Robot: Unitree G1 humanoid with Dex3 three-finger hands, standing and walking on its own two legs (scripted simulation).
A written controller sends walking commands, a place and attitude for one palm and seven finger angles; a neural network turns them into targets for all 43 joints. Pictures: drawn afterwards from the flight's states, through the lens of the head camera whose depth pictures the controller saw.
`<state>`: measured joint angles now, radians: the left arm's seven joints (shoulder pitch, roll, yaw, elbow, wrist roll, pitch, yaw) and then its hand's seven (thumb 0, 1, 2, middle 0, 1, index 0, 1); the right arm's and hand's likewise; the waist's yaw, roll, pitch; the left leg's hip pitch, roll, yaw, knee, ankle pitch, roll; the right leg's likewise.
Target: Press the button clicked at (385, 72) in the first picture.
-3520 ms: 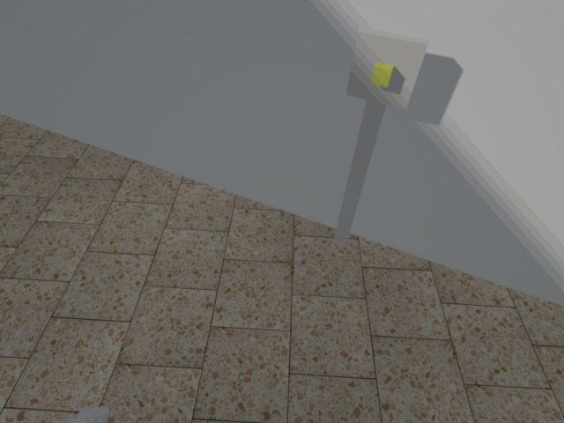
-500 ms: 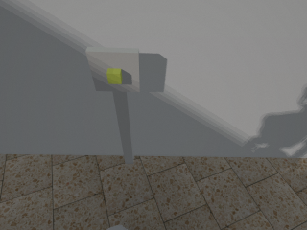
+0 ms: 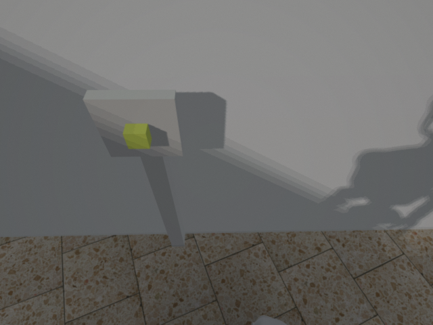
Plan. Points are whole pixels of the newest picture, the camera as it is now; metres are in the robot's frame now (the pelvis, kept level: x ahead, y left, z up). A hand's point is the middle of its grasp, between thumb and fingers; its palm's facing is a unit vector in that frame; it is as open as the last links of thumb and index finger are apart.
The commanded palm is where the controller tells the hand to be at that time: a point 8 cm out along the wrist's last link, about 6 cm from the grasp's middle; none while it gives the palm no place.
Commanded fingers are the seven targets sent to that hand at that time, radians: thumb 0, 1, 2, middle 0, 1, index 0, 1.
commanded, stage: come to a stop and stand still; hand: left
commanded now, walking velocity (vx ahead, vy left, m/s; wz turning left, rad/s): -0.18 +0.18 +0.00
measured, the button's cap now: (138, 135) +0.48 +0.20 +0.05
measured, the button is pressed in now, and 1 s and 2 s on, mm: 0 0 0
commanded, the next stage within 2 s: look again from close up in 1.42 s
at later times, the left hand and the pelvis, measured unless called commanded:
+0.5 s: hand out of the picture -0.02 +0.22 -0.18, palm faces +0.11 -0.97 -0.20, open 7.4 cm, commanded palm none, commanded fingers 0.00 0.90 0.90 -0.20 -0.30 -0.20 -0.30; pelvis -0.05 +0.02 +0.00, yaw +2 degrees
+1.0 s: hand out of the picture -0.03 +0.17 -0.17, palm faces +0.03 -0.98 -0.22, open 7.2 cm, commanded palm none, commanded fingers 0.00 0.90 0.90 -0.20 -0.30 -0.20 -0.30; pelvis -0.05 -0.01 +0.01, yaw +1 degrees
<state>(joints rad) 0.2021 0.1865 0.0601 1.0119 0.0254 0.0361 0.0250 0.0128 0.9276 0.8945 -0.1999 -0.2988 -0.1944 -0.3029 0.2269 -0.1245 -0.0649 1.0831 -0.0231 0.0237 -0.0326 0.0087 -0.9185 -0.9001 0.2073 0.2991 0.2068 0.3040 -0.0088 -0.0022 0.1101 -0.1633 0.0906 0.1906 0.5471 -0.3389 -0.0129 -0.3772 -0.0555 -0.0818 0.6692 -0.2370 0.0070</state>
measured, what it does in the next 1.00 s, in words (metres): steps on the spot: right foot, then left foot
